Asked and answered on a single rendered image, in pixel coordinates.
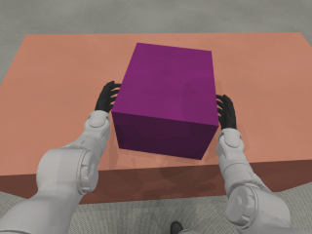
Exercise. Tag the robot left upper arm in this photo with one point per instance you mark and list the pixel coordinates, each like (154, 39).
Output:
(65, 175)

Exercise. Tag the robot right hand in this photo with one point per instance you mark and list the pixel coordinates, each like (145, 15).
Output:
(227, 118)

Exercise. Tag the right robot forearm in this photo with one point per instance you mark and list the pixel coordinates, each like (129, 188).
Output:
(233, 164)

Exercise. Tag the robot right upper arm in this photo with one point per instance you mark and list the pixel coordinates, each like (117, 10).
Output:
(254, 211)

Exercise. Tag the pedestal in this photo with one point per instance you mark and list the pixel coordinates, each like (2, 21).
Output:
(55, 80)

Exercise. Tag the left robot forearm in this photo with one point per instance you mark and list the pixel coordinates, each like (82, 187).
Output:
(94, 138)

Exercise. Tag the robot right foot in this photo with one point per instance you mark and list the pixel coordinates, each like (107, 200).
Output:
(175, 227)

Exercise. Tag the robot left hand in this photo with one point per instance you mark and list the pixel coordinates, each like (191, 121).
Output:
(105, 97)

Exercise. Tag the carton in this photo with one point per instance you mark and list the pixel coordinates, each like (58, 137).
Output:
(167, 102)

